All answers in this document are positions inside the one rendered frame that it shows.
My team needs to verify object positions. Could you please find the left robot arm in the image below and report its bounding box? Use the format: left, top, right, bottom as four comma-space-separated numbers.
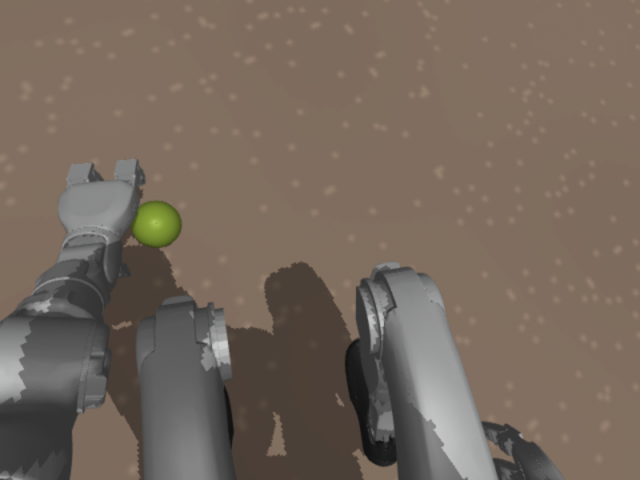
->
0, 227, 123, 480

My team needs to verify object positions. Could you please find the right robot foot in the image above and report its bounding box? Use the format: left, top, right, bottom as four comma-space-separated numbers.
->
345, 339, 397, 467

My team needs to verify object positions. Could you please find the left robot hand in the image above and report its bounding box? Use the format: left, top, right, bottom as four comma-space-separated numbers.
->
58, 159, 146, 278

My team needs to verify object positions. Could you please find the ball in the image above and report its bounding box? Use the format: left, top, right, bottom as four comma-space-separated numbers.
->
131, 201, 182, 248

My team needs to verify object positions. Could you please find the right robot hand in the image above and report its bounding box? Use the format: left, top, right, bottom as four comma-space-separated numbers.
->
481, 422, 565, 480

